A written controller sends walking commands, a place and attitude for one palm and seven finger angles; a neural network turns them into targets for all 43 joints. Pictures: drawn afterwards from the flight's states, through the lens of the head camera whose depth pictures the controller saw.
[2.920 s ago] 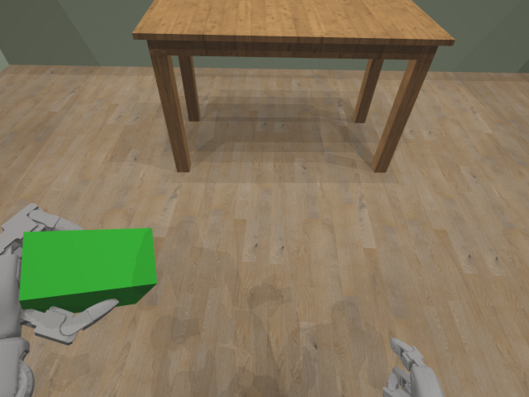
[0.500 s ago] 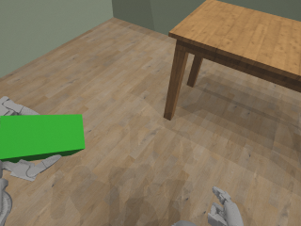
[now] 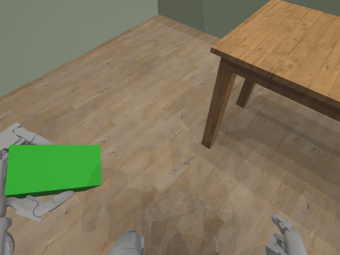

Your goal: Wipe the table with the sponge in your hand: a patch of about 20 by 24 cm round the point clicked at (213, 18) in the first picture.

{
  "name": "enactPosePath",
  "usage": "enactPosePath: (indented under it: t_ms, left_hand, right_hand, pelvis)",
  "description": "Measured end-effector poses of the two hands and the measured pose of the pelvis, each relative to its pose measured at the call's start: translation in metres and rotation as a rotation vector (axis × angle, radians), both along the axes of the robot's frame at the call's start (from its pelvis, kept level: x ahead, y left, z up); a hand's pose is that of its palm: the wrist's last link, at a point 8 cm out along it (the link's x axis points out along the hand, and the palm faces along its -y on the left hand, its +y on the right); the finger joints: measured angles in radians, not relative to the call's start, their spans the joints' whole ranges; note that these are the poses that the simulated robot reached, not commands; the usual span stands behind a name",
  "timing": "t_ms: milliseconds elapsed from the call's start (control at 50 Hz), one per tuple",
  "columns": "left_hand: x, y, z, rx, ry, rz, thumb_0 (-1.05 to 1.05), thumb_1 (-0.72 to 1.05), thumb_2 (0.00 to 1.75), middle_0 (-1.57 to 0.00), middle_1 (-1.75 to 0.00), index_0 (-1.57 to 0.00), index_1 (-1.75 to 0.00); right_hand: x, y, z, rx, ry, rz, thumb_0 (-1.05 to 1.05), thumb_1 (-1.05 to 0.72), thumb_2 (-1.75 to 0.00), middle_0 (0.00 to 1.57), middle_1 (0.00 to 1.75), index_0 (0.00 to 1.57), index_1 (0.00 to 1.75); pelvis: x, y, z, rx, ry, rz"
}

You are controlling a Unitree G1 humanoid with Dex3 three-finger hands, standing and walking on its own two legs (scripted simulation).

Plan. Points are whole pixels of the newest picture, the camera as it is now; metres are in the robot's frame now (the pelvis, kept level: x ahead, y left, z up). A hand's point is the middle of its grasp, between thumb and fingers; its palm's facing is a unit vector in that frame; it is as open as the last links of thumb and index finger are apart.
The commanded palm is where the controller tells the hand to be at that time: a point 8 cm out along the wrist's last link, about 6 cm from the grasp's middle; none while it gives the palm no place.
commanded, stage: walk to a spot facing it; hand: left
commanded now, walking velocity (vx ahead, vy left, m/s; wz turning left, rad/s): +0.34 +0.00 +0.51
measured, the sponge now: (67, 171) +0.23 +0.19 +0.15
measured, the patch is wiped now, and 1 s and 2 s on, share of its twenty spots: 0.00 0.00 0.00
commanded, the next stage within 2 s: turn to face it in 0.80 s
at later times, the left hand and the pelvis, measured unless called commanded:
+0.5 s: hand (20, 127) +0.28 +0.27 +0.20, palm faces +0.57 -0.68 -0.47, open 10.3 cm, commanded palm +0.25 +0.30 +0.18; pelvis +0.13 +0.00 +0.00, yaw +9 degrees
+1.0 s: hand (12, 119) +0.32 +0.31 +0.17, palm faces +0.66 -0.59 -0.47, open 10.3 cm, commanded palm +0.25 +0.33 +0.18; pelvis +0.20 +0.01 -0.02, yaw +21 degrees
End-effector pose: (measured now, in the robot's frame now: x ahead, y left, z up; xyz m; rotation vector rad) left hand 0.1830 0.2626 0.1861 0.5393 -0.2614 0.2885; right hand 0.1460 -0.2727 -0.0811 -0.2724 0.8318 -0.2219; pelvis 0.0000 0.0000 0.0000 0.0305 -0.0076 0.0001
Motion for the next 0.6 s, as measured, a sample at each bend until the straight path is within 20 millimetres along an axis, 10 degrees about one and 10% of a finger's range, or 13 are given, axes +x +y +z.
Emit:
enactPosePath:
  t_ms: [100, 240, 380, 500, 600]
  left_hand:
    - [0.019, 0.020, 0.020, 0.056, -0.110, 0.024, -0.01, -0.51, 0.98, -0.71, -1.33, -0.74, -1.33]
    - [0.058, 0.058, -0.004, 0.026, -0.153, 0.094, -0.01, -0.51, 0.98, -0.71, -1.33, -0.74, -1.33]
    - [0.058, 0.045, 0.011, 0.009, -0.120, 0.115, -0.01, -0.51, 0.98, -0.71, -1.34, -0.74, -1.33]
    - [0.051, 0.032, 0.029, 0.081, -0.119, 0.234, -0.01, -0.51, 0.98, -0.71, -1.34, -0.74, -1.33]
    - [0.069, 0.030, 0.001, 0.009, -0.073, 0.378, -0.01, -0.51, 0.98, -0.71, -1.34, -0.74, -1.33]
  right_hand:
    - [0.041, 0.009, 0.010, -0.042, -0.015, 0.026, 0.01, -0.91, -0.89, 0.19, 0.29, 0.20, 0.30]
    - [0.101, 0.067, -0.010, 0.060, -0.087, 0.058, 0.01, -0.91, -0.89, 0.19, 0.29, 0.20, 0.30]
    - [0.131, 0.123, -0.009, 0.213, -0.063, 0.206, 0.01, -0.90, -0.89, 0.20, 0.30, 0.20, 0.30]
    - [0.166, 0.121, -0.021, 0.245, -0.033, 0.297, 0.01, -0.90, -0.89, 0.20, 0.30, 0.21, 0.30]
    - [0.207, 0.088, -0.040, 0.196, -0.012, 0.338, 0.01, -0.90, -0.89, 0.20, 0.30, 0.21, 0.30]
  pelvis:
    - [0.035, 0.009, -0.004, -0.003, 0.013, 0.025]
    - [0.072, 0.027, -0.024, -0.023, -0.030, 0.065]
    - [0.100, 0.015, -0.008, -0.049, -0.016, 0.120]
    - [0.134, -0.004, -0.005, -0.051, -0.008, 0.164]
    - [0.156, -0.023, -0.016, -0.022, -0.023, 0.233]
